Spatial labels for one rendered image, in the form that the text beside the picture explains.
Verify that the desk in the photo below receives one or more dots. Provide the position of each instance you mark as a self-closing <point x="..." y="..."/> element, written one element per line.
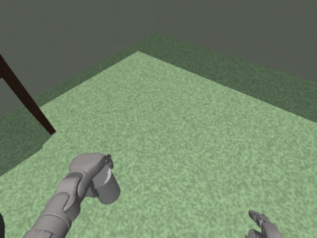
<point x="10" y="78"/>

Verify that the left robot arm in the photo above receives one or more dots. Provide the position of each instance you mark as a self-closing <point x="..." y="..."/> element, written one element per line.
<point x="63" y="208"/>

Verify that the left robot hand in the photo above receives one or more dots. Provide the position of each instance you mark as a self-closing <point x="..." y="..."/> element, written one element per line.
<point x="92" y="163"/>

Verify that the right robot hand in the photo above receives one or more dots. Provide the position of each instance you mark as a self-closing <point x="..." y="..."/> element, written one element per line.
<point x="269" y="230"/>

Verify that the can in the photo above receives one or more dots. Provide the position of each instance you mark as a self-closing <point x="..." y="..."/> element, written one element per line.
<point x="107" y="186"/>

